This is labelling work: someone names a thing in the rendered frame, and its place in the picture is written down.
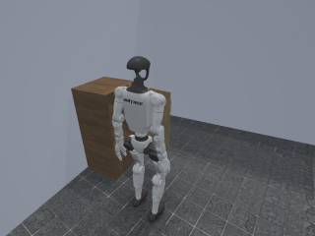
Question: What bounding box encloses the robot right upper arm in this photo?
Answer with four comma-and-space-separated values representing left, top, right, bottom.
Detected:
150, 91, 166, 136

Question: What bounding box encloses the right robot hand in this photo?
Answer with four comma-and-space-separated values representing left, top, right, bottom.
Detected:
157, 159, 170, 180

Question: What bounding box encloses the robot right shin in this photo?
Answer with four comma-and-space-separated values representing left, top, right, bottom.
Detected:
152, 178, 165, 214

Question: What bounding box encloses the cupboard door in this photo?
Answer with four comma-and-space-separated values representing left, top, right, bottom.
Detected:
145, 86, 171, 147

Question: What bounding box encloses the robot left forearm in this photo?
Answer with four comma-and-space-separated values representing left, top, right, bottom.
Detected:
112, 119, 124, 145

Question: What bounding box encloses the robot right forearm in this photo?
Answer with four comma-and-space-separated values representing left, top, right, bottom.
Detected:
154, 126, 167, 162

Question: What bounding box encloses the robot left upper arm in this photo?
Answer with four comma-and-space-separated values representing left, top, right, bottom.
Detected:
112, 87, 128, 123

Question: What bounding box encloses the left robot hand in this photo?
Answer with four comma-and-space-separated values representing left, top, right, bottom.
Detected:
115, 142, 127, 160

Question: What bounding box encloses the robot head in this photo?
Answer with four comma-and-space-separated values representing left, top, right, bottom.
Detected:
126, 56, 151, 94

